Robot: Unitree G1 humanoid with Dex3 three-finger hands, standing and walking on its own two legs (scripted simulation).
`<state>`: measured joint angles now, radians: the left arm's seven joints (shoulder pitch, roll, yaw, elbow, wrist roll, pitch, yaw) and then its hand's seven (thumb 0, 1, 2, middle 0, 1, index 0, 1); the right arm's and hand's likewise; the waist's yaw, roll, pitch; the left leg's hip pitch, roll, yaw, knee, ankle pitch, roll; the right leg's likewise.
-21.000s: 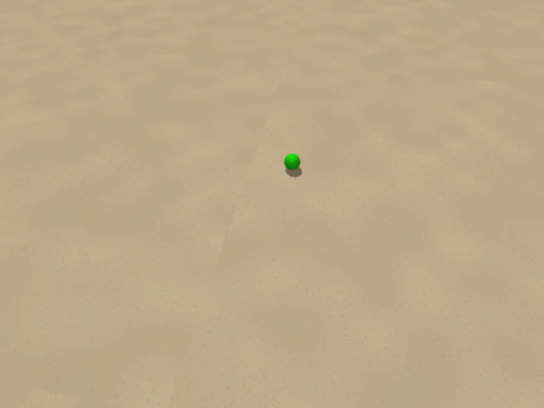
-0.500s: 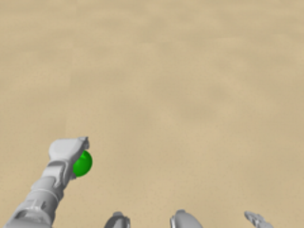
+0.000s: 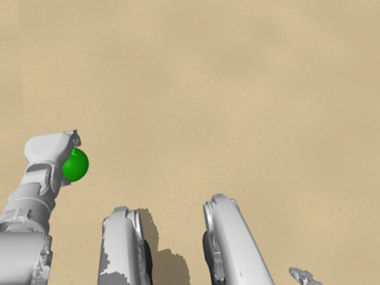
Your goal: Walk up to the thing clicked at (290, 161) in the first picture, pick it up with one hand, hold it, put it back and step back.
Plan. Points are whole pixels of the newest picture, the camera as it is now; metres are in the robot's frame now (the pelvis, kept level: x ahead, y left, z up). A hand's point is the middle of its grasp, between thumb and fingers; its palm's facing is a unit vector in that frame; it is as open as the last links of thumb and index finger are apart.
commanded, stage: crouch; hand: left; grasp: from above
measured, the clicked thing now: (69, 164) +0.43 +0.25 -0.19
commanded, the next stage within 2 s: lower in 1.00 s
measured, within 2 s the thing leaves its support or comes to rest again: neither
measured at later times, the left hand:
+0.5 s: hand (73, 167) +0.44 +0.26 -0.26, palm faces -0.45 -0.04 -0.89, open 10.5 cm
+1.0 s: hand (78, 168) +0.45 +0.26 -0.31, palm faces -0.46 -0.04 -0.89, open 10.5 cm
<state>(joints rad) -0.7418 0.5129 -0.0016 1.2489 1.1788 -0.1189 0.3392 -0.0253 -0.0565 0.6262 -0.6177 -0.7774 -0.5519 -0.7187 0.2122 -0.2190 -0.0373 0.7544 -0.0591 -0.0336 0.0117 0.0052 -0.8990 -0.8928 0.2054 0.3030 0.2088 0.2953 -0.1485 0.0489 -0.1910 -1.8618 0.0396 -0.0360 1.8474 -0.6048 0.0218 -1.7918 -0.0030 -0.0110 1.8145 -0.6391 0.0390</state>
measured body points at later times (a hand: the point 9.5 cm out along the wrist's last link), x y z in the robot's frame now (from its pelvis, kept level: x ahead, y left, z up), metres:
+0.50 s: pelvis +0.00 -0.01 -0.09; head +0.23 +0.04 +0.29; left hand +0.46 +0.26 -0.21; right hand +0.08 -0.29 -0.21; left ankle +0.08 +0.11 -0.46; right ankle +0.08 -0.14 -0.46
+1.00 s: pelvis -0.01 -0.01 -0.15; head +0.22 +0.04 +0.23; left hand +0.47 +0.26 -0.26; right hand +0.03 -0.28 -0.26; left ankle +0.08 +0.11 -0.46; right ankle +0.08 -0.14 -0.46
